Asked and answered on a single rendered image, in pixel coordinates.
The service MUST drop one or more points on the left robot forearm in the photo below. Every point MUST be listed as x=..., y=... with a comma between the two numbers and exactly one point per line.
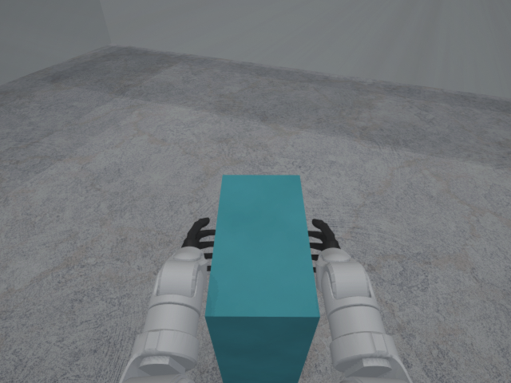
x=168, y=343

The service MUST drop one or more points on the right robot forearm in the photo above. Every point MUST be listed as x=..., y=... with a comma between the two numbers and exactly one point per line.
x=360, y=346

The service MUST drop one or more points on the robot left hand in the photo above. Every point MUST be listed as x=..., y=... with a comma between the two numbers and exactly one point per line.
x=195, y=234

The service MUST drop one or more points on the robot right hand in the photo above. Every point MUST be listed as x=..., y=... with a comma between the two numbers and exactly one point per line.
x=326, y=236

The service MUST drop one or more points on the carton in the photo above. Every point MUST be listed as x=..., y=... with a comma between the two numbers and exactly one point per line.
x=262, y=308

